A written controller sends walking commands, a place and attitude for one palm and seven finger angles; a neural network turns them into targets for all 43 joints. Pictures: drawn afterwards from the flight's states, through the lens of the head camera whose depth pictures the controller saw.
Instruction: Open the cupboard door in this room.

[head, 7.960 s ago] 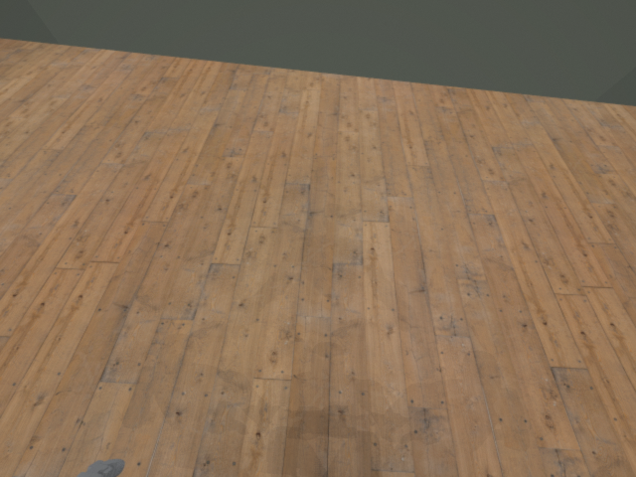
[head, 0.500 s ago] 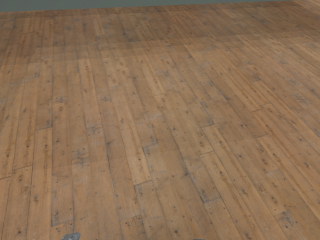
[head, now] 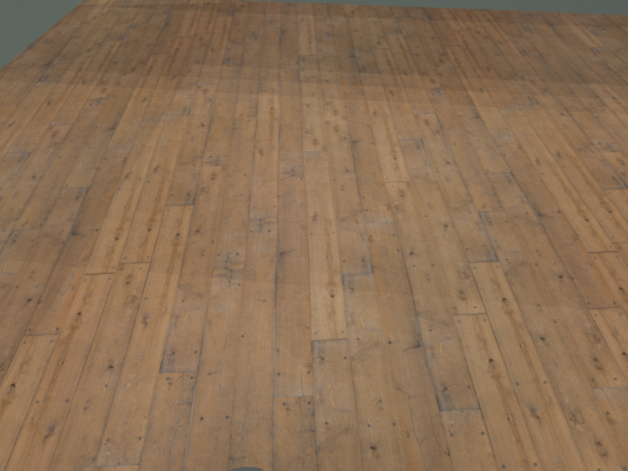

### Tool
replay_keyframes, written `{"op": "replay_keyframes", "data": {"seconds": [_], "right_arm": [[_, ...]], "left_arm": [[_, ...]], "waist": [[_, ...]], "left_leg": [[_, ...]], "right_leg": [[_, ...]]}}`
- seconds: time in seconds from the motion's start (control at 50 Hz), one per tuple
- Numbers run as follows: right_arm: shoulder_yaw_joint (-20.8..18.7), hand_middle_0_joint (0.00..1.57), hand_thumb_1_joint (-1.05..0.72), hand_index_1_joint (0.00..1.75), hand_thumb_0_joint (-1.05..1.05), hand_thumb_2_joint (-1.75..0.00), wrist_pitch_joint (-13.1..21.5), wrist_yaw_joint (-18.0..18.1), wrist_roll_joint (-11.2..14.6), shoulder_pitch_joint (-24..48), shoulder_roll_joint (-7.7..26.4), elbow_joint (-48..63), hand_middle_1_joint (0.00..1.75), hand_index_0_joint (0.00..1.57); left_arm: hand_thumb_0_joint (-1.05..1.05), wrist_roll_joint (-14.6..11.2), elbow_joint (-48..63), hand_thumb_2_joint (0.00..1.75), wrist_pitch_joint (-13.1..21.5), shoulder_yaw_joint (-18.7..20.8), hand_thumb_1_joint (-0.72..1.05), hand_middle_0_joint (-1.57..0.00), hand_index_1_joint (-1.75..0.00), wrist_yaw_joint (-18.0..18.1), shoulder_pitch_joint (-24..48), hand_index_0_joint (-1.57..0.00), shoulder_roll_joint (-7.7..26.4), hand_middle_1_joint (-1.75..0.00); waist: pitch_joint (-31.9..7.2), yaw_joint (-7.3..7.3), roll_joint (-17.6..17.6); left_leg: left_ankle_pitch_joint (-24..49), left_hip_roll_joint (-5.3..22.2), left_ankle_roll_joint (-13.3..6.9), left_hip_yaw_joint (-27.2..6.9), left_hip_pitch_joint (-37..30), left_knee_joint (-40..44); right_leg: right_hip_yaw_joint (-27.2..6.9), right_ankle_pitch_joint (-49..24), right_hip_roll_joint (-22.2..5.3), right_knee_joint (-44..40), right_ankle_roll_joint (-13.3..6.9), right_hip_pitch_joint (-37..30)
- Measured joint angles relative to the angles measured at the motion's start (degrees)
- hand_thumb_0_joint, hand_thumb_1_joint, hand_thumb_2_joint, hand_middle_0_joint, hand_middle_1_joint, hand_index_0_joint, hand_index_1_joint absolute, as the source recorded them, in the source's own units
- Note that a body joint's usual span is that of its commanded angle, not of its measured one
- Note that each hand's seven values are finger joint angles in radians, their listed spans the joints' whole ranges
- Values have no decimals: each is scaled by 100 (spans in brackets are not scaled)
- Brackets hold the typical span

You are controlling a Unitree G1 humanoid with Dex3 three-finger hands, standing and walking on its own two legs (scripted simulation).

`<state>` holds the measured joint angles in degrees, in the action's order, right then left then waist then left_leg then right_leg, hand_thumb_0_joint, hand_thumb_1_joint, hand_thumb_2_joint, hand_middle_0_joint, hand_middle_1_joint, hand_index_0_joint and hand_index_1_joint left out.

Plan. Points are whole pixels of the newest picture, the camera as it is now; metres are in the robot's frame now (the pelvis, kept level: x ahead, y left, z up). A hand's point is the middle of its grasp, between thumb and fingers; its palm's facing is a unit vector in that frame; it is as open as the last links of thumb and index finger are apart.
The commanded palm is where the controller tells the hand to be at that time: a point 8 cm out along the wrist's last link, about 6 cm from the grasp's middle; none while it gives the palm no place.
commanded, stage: turn or walk to find it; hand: left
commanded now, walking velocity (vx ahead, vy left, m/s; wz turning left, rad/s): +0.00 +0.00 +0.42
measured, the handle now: out of the picture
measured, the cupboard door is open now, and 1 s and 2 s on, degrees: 0 0 0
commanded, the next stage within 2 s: none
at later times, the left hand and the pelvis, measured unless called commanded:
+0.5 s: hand out of the picture +0.05 +0.21 -0.15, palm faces +0.22 -0.93 -0.29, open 7.4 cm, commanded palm none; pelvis -0.02 -0.01 -0.01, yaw +12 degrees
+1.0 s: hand out of the picture -0.11 +0.23 -0.18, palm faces +0.46 -0.85 -0.25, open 7.4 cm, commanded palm none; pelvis -0.05 +0.02 -0.01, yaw +25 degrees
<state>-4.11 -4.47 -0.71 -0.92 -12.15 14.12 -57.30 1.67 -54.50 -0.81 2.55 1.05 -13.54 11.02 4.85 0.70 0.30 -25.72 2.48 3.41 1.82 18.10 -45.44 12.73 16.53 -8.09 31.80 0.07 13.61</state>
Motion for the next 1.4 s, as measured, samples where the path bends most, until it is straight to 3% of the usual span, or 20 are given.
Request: {"op": "replay_keyframes", "data": {"seconds": [0.06, 0.12, 0.18, 0.22, 0.4, 0.46, 0.52, 0.58, 0.64, 0.7, 0.8, 0.88, 0.9, 0.96, 1.02, 1.14, 1.24, 1.3, 1.36, 1.4], "right_arm": [[53, 19, -91, 30, 0, -90, 135, 2, 11, 129, -10, 119, 30, 20], [105, 19, -91, 30, 0, -90, 266, 24, -27, 295, -168, 198, 30, 20], [168, 19, -91, 30, 0, -90, 318, 92, -45, 327, -258, 249, 30, 20], [201, 20, -91, 30, 0, -90, 318, 106, -46, 341, -287, 248, 30, 20], [162, 20, -91, 30, 0, -90, 260, 85, -71, 285, -261, 294, 30, 21], [107, 20, -91, 30, 0, -90, 210, 67, -42, 185, -198, 294, 30, 21], [7, 20, -91, 30, 0, -90, 101, 54, -24, 107, -68, 243, 30, 21], [-66, 20, -91, 30, 0, -90, 5, 6, -50, 48, 35, 162, 30, 20], [-85, 20, -91, 30, 0, -90, -6, -26, -59, -16, 80, 122, 30, 20], [-74, 19, -91, 30, 0, -90, -31, -35, -53, -57, 76, 62, 30, 20], [3, 19, -91, 30, 0, -90, -26, -22, -14, 25, 13, 0, 30, 20], [75, 19, -91, 30, 0, -90, 105, -13, 12, 128, -48, 89, 30, 20], [82, 19, -91, 30, 0, -90, 165, -15, 0, 142, -54, 126, 30, 20], [133, 19, -91, 30, 0, -90, 274, 21, -31, 259, -222, 182, 30, 20], [189, 20, -91, 30, 0, -90, 315, 88, -47, 268, -304, 225, 30, 20], [216, 20, -91, 30, 0, -90, 315, 93, -49, 265, -332, 239, 30, 21], [153, 20, -91, 30, 0, -90, 255, 73, -73, 220, -280, 264, 30, 21], [95, 20, -91, 30, 0, -90, 206, 59, -51, 143, -222, 270, 30, 21], [-8, 20, -91, 30, 0, -90, 98, 51, -29, 102, -80, 248, 30, 21], [-56, 20, -91, 30, 0, -90, 17, 28, -46, 75, -14, 201, 30, 20]], "left_arm": [[0, -44, -72, 90, -59, 54, 90, -21, -30, -6, -109, -20, 138, -30], [0, -72, -188, 90, -261, 128, 90, -20, -30, 23, -102, -20, 342, -30], [1, -88, -273, 90, -341, 161, 91, -20, -30, 4, -18, -20, 414, -30], [1, -96, -235, 90, -309, 159, 91, -20, -30, -20, 40, -20, 419, -30], [1, -138, 83, 90, -183, 63, 91, -20, -30, -21, 423, -20, 213, -30], [0, -133, 216, 90, -47, 15, 91, -20, -30, -22, 459, -20, 135, -30], [0, -77, 271, 90, 57, -48, 91, -20, -30, -6, 445, -20, -27, -30], [0, -65, 291, 90, 37, -72, 91, -20, -30, 13, 334, -20, -135, -30], [0, -52, 238, 90, 20, -85, 90, -20, -30, 27, 247, -20, -173, -30], [0, -37, 180, 90, 26, -89, 90, -20, -30, 26, 170, -20, -169, -30], [0, -3, 77, 90, 21, -54, 90, -21, -30, 4, 64, -20, -71, -30], [0, -29, -33, 90, -36, 23, 90, -21, -30, -5, -35, -20, 98, -30], [0, -57, -42, 90, -72, 51, 90, -21, -30, -9, -80, -20, 148, -30], [0, -78, -166, 90, -277, 123, 90, -20, -30, 29, -58, -20, 344, -30], [1, -88, -252, 90, -338, 159, 91, -20, -30, 2, 35, -20, 403, -30], [1, -110, -79, 90, -252, 129, 91, -20, -30, -27, 238, -20, 341, -30], [0, -133, 96, 90, -184, 73, 91, -20, -30, -18, 445, -20, 205, -30], [0, -134, 224, 90, -60, 23, 91, -20, -30, -20, 462, -20, 140, -30], [0, -70, 269, 90, 31, -42, 91, -20, -30, 0, 433, -20, -28, -30], [0, -64, 290, 90, 34, -62, 91, -20, -30, 9, 340, -20, -109, -30]], "waist": [[-22, 28, 54], [30, 86, 266], [3, 67, 212], [-17, 72, 161], [-55, -80, -95], [-115, -111, -175], [-105, -157, -354], [-123, -146, -376], [-100, -180, -342], [-64, -168, -255], [36, -50, -69], [52, 6, 52], [16, 11, 68], [53, 77, 277], [16, 50, 221], [-45, 12, 57], [-67, -113, -94], [-125, -136, -142], [-110, -170, -359], [-123, -149, -365]], "left_leg": [[661, -36, -143, 148, -478, 1205], [595, -160, -382, 160, -393, 1072], [733, -171, -434, 15, -470, 1304], [879, -195, -446, -76, -536, 1510], [1109, -351, -359, -467, -469, 1668], [994, -423, -244, -605, -256, 1338], [85, -471, -226, -639, 252, -31], [89, -427, -191, -481, 738, -1540], [342, -257, -86, -362, 881, -2034], [317, -113, -6, -282, 762, -1792], [-17, -2, 11, -46, 278, -576], [541, -22, -75, 193, -296, 879], [725, -33, -269, 198, -387, 1164], [609, -137, -468, 228, -312, 983], [786, -152, -459, 100, -412, 1277], [1155, -246, -482, -141, -518, 1775], [1215, -314, -392, -372, -376, 1699], [1121, -395, -280, -484, -162, 1394], [213, -419, -258, -598, 324, 161], [3, -458, -238, -538, 680, -989]], "right_leg": [[138, 182, -131, 429, 146, 223], [-376, 1148, -55, 1628, 299, 723], [-694, 1123, 171, 2615, 358, 1083], [-796, 975, 240, 2791, 398, 1168], [-987, 893, 461, 1387, 420, 670], [-900, 23, 524, 157, 291, 173], [-653, 67, 496, 264, -87, 142], [-501, 94, 406, 74, -146, 0], [-342, -8, 325, -115, -136, -110], [-192, -45, 235, -199, -126, -155], [13, -14, 51, -91, -47, -82], [199, 164, -120, 319, 113, 98], [213, 260, -165, 556, 168, 222], [-403, 1263, -58, 1810, 310, 723], [-718, 1109, 141, 2710, 366, 1063], [-953, 883, 292, 2503, 447, 1065], [-980, 891, 445, 1387, 413, 642], [-902, 190, 505, 179, 357, 142], [-676, 154, 528, 261, -12, 146], [-582, 173, 458, 196, -120, 75]]}}
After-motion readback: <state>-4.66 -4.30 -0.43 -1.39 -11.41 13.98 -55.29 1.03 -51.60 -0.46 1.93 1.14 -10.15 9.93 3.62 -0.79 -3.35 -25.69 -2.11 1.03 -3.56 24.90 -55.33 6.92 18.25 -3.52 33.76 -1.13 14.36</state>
